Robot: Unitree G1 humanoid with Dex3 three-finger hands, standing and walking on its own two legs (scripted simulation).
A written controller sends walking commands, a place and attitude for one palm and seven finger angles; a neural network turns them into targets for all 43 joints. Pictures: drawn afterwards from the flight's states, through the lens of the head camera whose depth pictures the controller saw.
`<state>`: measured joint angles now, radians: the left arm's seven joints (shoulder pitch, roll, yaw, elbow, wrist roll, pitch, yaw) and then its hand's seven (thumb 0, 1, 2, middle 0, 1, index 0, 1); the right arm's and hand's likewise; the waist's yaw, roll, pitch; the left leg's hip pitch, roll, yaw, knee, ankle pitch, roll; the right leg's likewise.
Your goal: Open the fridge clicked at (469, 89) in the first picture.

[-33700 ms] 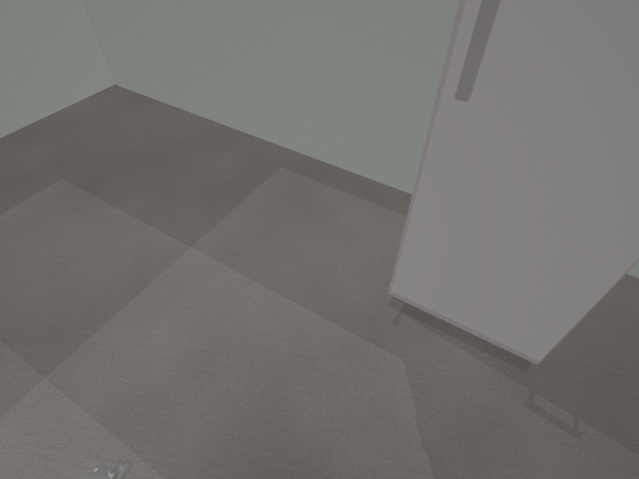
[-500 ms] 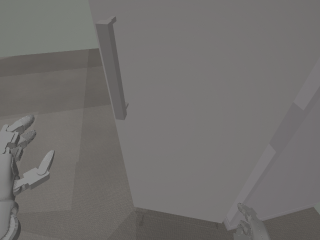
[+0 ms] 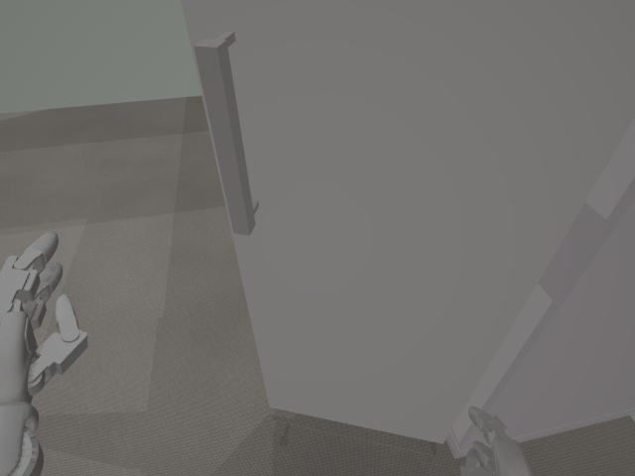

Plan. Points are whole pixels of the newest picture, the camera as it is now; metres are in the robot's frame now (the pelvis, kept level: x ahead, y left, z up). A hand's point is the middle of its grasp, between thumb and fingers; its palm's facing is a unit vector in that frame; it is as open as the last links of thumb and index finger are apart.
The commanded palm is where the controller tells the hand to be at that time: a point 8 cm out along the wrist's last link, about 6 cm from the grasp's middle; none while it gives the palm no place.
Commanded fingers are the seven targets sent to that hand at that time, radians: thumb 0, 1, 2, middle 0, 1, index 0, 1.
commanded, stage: step back with the hand held close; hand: left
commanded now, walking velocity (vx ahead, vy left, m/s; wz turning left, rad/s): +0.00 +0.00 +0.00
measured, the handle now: (236, 144) +0.45 +0.18 +0.23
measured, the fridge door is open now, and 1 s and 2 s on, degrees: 66 66 66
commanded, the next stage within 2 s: stop stepping back and stand still in 1.16 s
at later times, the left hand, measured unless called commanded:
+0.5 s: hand (28, 371) +0.15 +0.30 +0.15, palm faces +0.40 -0.80 -0.45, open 7.4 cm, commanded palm +0.09 +0.33 +0.17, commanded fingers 0.00 0.90 0.90 -0.20 -0.30 -0.20 -0.30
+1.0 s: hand out of the picture +0.05 +0.36 +0.17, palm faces +0.54 -0.76 -0.36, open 7.4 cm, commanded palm -0.02 +0.38 +0.17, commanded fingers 0.00 0.90 0.90 -0.20 -0.30 -0.20 -0.30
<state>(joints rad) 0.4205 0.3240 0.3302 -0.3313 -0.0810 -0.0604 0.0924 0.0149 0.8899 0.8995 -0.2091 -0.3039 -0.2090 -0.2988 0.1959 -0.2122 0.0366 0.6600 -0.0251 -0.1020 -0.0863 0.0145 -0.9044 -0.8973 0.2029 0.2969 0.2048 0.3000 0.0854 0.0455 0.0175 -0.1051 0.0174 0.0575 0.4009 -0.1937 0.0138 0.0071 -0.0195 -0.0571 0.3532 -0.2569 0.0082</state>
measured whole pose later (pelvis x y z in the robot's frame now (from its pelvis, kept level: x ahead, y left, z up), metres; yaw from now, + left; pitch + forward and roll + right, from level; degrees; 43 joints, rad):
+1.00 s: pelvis -0.14 +0.07 -0.01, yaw +4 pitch -1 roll -7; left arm 0.38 0.41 0.45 -0.46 -0.03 -0.24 0.14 0.01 0.89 0.90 -0.21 -0.30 -0.21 -0.30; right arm 0.20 -0.17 0.00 0.62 -0.02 -0.12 -0.07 0.02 -0.91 -0.90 0.20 0.30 0.20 0.30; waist 0.02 0.04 0.02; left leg -0.46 0.02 0.02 0.50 -0.05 0.11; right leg -0.35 0.11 0.00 1.02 -0.45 0.01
